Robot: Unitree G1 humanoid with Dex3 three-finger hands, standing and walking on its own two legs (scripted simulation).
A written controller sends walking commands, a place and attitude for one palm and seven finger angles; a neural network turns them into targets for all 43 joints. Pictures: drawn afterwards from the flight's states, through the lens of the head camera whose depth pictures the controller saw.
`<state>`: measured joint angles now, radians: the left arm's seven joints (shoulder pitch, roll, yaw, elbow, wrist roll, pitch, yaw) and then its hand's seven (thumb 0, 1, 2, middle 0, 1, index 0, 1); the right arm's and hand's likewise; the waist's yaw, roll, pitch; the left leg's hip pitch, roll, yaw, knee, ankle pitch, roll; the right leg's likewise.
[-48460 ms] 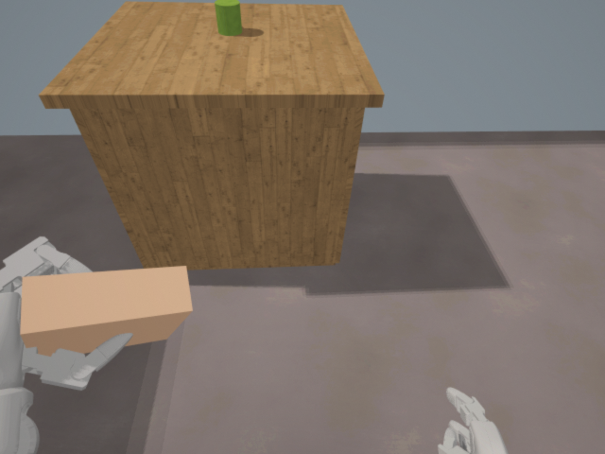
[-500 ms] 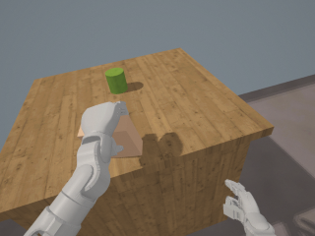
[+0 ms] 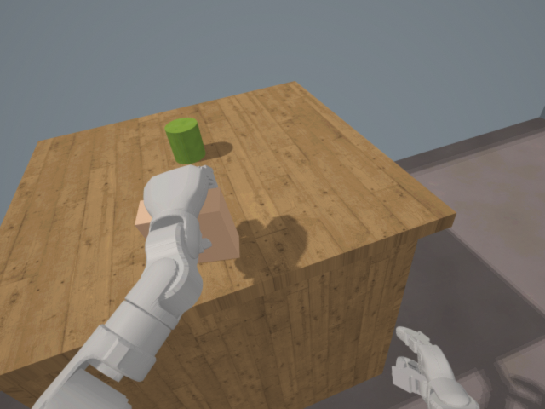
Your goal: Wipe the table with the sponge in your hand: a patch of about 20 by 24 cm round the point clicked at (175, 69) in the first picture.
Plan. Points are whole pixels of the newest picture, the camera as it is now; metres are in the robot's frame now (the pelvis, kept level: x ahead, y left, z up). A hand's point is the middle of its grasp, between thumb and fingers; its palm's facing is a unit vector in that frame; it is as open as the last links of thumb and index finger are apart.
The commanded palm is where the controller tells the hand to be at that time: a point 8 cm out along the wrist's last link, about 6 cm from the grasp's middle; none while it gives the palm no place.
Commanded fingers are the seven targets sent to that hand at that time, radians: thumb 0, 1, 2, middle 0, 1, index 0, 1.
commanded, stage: wipe forward along the third lane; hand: left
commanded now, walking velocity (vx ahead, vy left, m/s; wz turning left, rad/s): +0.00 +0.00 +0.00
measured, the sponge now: (197, 238) +0.35 +0.17 +0.10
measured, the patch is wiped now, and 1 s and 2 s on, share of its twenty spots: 0.80 0.90 1.00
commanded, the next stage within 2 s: wipe back along the third lane in 1.22 s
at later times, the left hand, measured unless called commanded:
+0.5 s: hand (187, 194) +0.40 +0.19 +0.15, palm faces +0.03 -0.05 -1.00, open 9.1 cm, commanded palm +0.37 +0.20 +0.17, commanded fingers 0.00 0.10 1.30 -1.20 -1.60 -1.20 -1.60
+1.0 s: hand (178, 183) +0.43 +0.21 +0.15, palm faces -0.02 -0.03 -1.00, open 9.2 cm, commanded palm +0.41 +0.22 +0.17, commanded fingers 0.00 0.10 1.30 -1.20 -1.60 -1.20 -1.60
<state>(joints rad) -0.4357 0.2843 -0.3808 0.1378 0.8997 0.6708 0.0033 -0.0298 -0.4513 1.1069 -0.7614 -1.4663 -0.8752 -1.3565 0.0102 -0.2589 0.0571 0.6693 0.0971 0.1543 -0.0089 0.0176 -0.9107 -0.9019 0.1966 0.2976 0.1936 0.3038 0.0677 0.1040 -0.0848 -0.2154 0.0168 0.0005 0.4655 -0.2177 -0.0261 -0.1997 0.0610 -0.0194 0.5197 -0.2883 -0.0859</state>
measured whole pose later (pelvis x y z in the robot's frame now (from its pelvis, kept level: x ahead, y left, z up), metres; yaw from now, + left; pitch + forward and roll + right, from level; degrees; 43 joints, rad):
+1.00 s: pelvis +0.01 +0.01 +0.00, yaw +0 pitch +4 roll +1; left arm -0.82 0.33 -0.25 0.79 0.96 0.50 -0.03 -0.01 -0.49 1.14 -0.80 -1.42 -0.86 -1.41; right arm 0.14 -0.28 0.03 0.72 0.09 0.14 -0.04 0.01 -0.91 -0.90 0.20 0.30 0.19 0.30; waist 0.01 0.08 -0.13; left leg -0.33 0.02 -0.01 0.47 -0.22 -0.01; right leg -0.30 0.06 -0.03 0.49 -0.27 -0.07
